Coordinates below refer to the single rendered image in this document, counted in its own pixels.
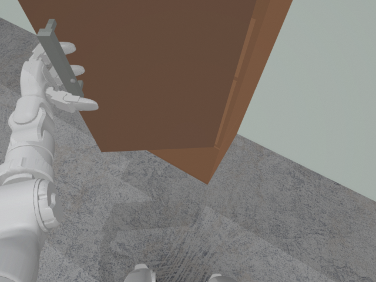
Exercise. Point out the robot left upper arm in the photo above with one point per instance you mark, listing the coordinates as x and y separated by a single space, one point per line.
28 211

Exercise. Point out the robot left shin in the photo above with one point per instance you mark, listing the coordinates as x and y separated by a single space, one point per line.
140 266

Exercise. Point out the cupboard door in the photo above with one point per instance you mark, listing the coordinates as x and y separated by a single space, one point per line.
160 70

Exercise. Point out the robot left hand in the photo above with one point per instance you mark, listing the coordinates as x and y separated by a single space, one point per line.
36 81

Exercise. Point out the robot right shin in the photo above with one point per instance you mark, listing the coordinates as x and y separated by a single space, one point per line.
214 275

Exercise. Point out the handle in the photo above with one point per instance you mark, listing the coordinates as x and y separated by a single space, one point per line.
58 59

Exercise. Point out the left robot forearm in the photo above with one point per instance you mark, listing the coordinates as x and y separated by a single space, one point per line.
31 149

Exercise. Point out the robot shin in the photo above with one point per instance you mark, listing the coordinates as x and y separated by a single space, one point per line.
140 266
214 275

